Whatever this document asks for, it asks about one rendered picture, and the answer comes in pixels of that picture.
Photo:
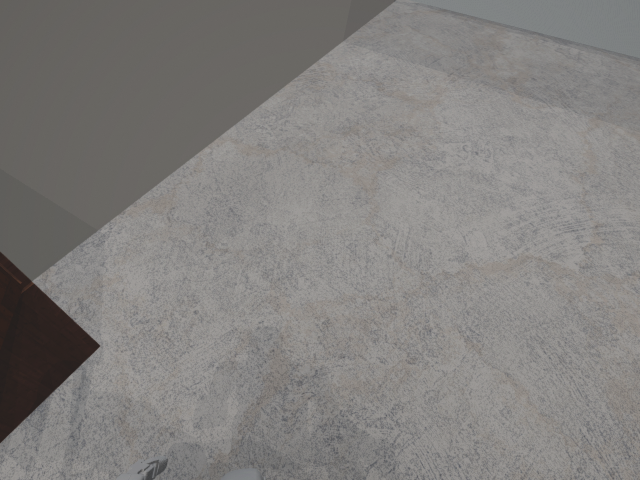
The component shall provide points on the left robot hand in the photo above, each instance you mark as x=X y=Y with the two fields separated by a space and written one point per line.
x=145 y=469

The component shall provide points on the cupboard door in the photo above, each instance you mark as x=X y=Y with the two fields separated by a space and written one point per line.
x=10 y=291

